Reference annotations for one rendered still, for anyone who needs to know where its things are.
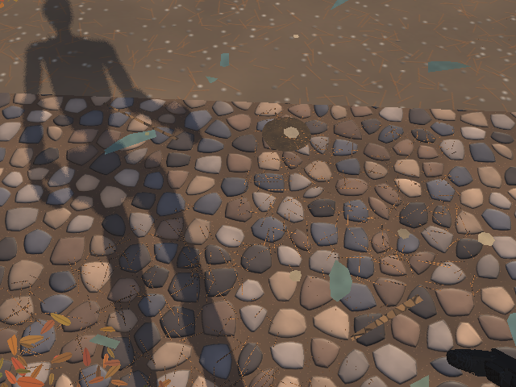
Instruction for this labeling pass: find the right robot hand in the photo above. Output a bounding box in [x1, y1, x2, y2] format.
[446, 348, 516, 387]

